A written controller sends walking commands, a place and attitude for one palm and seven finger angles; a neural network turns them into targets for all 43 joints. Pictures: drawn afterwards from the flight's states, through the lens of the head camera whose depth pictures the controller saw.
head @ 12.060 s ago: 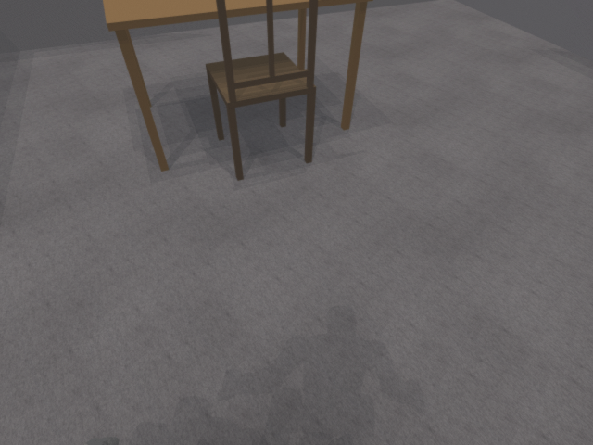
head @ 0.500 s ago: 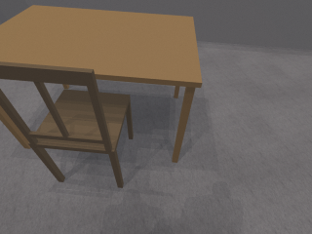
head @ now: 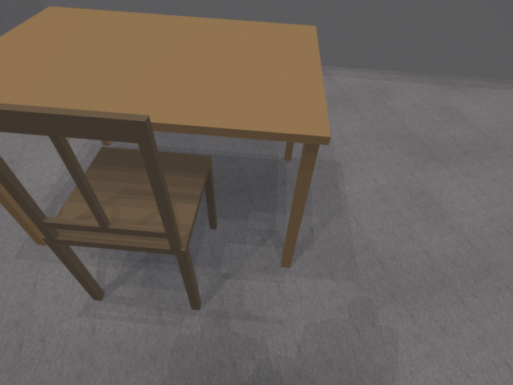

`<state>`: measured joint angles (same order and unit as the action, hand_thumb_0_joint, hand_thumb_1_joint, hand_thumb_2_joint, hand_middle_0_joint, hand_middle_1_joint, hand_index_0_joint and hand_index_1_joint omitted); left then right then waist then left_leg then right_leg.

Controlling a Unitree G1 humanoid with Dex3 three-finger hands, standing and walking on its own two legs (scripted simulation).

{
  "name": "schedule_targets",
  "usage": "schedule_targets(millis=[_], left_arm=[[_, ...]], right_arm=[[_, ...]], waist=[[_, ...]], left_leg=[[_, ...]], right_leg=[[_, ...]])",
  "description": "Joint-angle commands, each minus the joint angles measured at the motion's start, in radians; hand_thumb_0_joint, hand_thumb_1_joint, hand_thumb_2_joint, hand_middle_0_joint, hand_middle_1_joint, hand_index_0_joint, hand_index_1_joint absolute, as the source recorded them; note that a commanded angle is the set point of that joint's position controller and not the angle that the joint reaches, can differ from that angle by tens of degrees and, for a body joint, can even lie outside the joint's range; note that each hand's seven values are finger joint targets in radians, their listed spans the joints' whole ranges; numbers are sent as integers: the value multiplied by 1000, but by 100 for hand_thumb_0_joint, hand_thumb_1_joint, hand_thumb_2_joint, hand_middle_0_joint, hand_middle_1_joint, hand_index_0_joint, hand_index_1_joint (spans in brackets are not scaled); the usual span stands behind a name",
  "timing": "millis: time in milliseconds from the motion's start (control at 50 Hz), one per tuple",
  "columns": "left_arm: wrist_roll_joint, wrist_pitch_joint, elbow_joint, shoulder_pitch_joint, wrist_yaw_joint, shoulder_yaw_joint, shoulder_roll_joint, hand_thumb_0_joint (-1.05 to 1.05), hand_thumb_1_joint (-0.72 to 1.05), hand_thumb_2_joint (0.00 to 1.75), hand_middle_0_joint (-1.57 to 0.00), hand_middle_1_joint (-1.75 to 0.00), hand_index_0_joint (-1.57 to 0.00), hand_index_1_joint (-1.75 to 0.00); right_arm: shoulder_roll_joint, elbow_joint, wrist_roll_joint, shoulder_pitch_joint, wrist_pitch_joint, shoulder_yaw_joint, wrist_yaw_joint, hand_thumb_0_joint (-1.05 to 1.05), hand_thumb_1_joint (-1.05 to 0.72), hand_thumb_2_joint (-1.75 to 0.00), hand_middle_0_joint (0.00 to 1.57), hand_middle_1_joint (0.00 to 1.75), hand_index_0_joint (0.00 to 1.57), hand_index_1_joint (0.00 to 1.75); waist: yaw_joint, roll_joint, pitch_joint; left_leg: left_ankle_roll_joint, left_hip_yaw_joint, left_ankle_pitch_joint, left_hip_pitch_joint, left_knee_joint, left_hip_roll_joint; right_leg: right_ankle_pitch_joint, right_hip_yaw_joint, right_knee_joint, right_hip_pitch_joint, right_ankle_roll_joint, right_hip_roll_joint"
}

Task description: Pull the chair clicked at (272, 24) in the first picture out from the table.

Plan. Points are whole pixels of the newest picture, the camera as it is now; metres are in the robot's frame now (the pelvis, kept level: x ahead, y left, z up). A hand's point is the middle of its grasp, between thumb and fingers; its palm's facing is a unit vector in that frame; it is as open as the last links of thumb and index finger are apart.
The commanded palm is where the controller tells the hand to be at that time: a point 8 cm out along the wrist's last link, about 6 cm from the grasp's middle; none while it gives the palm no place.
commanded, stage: look again from close up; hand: left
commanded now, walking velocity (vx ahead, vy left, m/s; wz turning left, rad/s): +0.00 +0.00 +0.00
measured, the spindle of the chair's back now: (84, 186) +0.54 +0.46 -0.08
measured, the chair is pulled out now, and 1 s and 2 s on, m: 0.00 0.00 0.00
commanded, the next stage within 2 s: shuffle to correct the standing spot in 0.40 s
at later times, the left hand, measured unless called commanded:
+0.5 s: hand out of the picture -0.02 +0.14 -0.18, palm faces +0.08 -0.99 -0.13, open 7.4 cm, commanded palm none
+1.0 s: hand out of the picture +0.06 +0.19 -0.19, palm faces +0.10 -0.98 -0.17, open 7.4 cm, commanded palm none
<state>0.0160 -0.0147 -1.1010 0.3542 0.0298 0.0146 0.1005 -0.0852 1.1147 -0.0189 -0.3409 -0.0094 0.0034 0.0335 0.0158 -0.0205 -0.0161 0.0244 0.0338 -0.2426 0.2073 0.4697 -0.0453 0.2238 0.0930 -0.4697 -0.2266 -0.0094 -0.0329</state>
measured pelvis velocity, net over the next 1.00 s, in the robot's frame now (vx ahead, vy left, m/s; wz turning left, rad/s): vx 0.07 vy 0.02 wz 0.02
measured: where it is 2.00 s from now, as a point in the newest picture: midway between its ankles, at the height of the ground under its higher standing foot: outside the picture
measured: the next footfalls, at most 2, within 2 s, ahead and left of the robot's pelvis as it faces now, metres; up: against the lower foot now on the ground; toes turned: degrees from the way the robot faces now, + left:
left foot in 1.26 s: +0.16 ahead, +0.18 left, +0.00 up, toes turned +2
right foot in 1.60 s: +0.15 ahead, -0.03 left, +0.00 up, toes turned -4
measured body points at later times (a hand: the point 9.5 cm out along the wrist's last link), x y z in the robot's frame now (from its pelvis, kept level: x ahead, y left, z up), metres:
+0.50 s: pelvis +0.01 +0.00 +0.00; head +0.02 +0.01 +0.45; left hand -0.02 +0.20 -0.17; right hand -0.01 -0.20 -0.16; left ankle +0.01 +0.13 -0.74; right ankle +0.02 -0.11 -0.74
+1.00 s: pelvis +0.07 +0.02 -0.02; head +0.09 +0.02 +0.43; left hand +0.06 +0.24 -0.17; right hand +0.02 -0.18 -0.17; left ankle +0.01 +0.13 -0.74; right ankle +0.07 -0.07 -0.74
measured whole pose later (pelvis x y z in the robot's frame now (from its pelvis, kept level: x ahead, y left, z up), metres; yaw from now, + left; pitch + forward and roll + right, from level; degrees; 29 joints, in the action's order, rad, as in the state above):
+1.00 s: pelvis +0.07 +0.02 -0.02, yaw +1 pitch +1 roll +1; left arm 0.03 -0.03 -1.04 0.34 0.01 0.06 0.13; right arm -0.09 1.08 -0.02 -0.42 -0.03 0.00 0.03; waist 0.01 -0.03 -0.03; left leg -0.02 0.07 -0.41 0.20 0.61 0.01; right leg 0.32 0.11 -0.63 -0.30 -0.05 -0.06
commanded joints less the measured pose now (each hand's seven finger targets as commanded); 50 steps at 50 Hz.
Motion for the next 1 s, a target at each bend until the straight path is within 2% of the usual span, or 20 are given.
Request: schedule_targets(millis=[0, 480, 540, 580, 620, 660, 680, 700, 740, 760, 780, 800, 820, 840, 860, 900, 920, 940, 960, 980], left_arm=[[2, -10, 15, 89, 3, 15, 68, 0, 90, 90, -20, -30, -20, -30], [2, -11, 5, 85, 3, 14, 67, 0, 90, 90, -20, -30, -20, -30], [7, -6, 11, 90, 2, 25, 84, 0, 90, 90, -20, -30, -20, -30], [9, 0, 18, 98, -1, 36, 104, 0, 90, 90, -20, -30, -20, -30], [11, 5, 25, 112, -1, 50, 126, 0, 90, 90, -20, -30, -20, -30], [11, 6, 37, 116, 1, 64, 141, 0, 90, 90, -20, -30, -20, -30], [12, 5, 43, 104, 1, 68, 143, 0, 90, 90, -20, -30, -20, -30], [13, 3, 51, 88, 0, 71, 140, 0, 90, 90, -20, -30, -20, -30], [14, 6, 67, 44, -6, 68, 123, 0, 90, 90, -20, -30, -20, -30], [13, 7, 73, 40, -12, 62, 98, 0, 90, 90, -20, -30, -20, -30], [15, 3, 84, 31, -17, 57, 64, 0, 90, 90, -20, -30, -20, -30], [19, -3, 97, 9, -18, 47, 37, 0, 90, 90, -20, -30, -20, -30], [20, -9, 108, -11, -20, 41, 39, 0, 90, 90, -20, -30, -20, -30], [17, -15, 114, -28, -22, 39, 29, 0, 90, 90, -20, -30, -20, -30], [15, -20, 116, -34, -24, 38, 24, 0, 90, 90, -20, -30, -20, -30], [11, -26, 93, 34, -26, 38, 14, 0, 90, 90, -20, -30, -20, -30], [12, -30, 70, 107, -26, 43, 24, 0, 90, 90, -20, -30, -20, -30], [13, -35, 45, 181, -18, 56, 83, 0, 90, 90, -20, -30, -20, -30], [13, -36, 25, 263, -7, 80, 180, 0, 90, 90, -20, -30, -20, -30], [6, -31, 26, 278, -4, 88, 223, 0, 90, 90, -20, -30, -20, -30]], right_arm=[[-81, -21, 0, -79, -17, -13, 4, 0, -90, -90, 20, 30, 20, 30], [-82, -12, 1, -70, -19, -12, 7, 0, -90, -90, 20, 30, 20, 30], [-90, -13, -4, -82, -9, -15, 2, 0, -90, -90, 20, 30, 20, 30], [-87, -29, -7, -75, -1, -18, -4, 0, -90, -90, 20, 30, 20, 30], [-84, -50, -9, -68, 6, -20, -9, 0, -90, -90, 20, 30, 20, 30], [-76, -65, -12, -69, 7, -24, -13, 0, -90, -90, 20, 30, 20, 30], [-74, -68, -12, -75, 4, -25, -15, 0, -90, -90, 20, 30, 20, 30], [-68, -67, -12, -90, 0, -25, -18, 0, -90, -90, 20, 30, 20, 30], [-75, -46, -10, -153, -8, -24, -18, 0, -90, -90, 20, 30, 20, 30], [-107, -37, -11, -182, -14, -29, -13, 0, -90, -90, 20, 30, 20, 30], [-146, -28, -10, -209, -19, -36, -7, 0, -90, -90, 20, 30, 20, 30], [-160, -31, -6, -214, -21, -38, 1, 0, -90, -90, 20, 30, 20, 30], [-147, -37, -4, -211, -24, -35, 4, 0, -90, -90, 20, 30, 20, 30], [-143, -39, -7, -205, -28, -32, 4, 0, -90, -90, 20, 30, 20, 30], [-143, -44, -11, -184, -31, -29, 3, 0, -90, -90, 20, 30, 20, 30], [-146, -59, -9, -117, -33, -26, 4, 0, -90, -90, 20, 30, 20, 30], [-144, -67, -3, -80, -34, -25, 4, 0, -90, -90, 20, 30, 20, 30], [-123, -80, 7, -77, -38, -24, 0, 0, -90, -90, 20, 30, 20, 30], [-94, -100, 9, -69, -44, -24, -7, 0, -90, -90, 20, 30, 20, 30], [-120, -120, -1, -39, -38, -34, -9, 0, -90, -90, 20, 30, 20, 30]], waist=[[-3, 23, -80], [-1, 18, -69], [4, 18, -85], [13, -30, -121], [19, -76, -142], [20, -135, -134], [11, -125, -139], [-2, -102, -131], [-30, 24, -143], [-35, 144, -143], [-38, 256, -134], [-41, 292, -154], [-42, 251, -155], [-43, 192, -142], [-32, 165, -122], [18, 122, -59], [56, 77, -23], [79, -42, 22], [101, -236, 47], [102, -200, 25]], left_leg=[[-41, -45, 32, 80, -110, -43], [-41, -44, 79, 54, -104, -50], [-43, -23, -66, 89, -84, -25], [-45, 0, -134, 142, -40, 2], [-45, 30, -160, 186, 41, 26], [-48, 51, -141, 190, 136, 24], [-49, 50, -129, 169, 144, 16], [-51, 49, -115, 123, 107, 11], [-60, 18, -115, 46, -13, 8], [-85, -76, -115, 30, -89, -46], [-135, -207, -143, 8, -180, -138], [-197, -294, -95, -34, -231, -191], [-240, -320, 0, -78, -226, -214], [-262, -310, 126, -101, -203, -224], [-264, -271, 227, -87, -176, -218], [-219, -150, 296, -14, -94, -154], [-178, -90, 268, 46, -9, -106], [-124, -18, 128, 198, 109, -35], [-67, 66, -166, 387, 296, 63], [-47, 35, -343, 436, 458, 43]], right_leg=[[3, -87, 113, 11, -29, -77], [-40, -81, 105, 24, -30, -76], [135, -101, 105, 14, -45, -86], [265, -141, 135, -3, -60, -110], [378, -204, 185, -9, -86, -156], [437, -261, 239, -31, -117, -220], [435, -272, 244, -63, -129, -238], [402, -245, 219, -92, -130, -234], [330, -129, 85, -146, -98, -148], [273, -49, -37, -168, -72, -78], [222, 42, -194, -205, -48, -17], [256, 53, -299, -292, -42, 8], [300, 22, -386, -356, -49, -5], [323, 2, -415, -370, -51, -18], [319, -9, -394, -331, -50, -29], [229, 9, -176, -115, -42, -23], [56, 13, -37, 37, -41, -26], [-51, -116, 32, 251, -65, -129], [-168, -407, 131, 399, -154, -360], [-215, -493, 182, 360, -237, -469]])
